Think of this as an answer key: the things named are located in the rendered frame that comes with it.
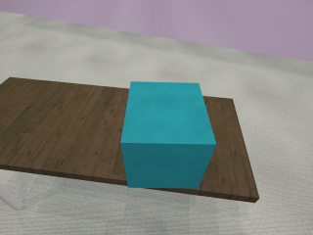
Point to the table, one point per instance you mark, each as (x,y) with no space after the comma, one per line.
(73,130)

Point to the carton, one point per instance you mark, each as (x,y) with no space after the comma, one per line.
(167,140)

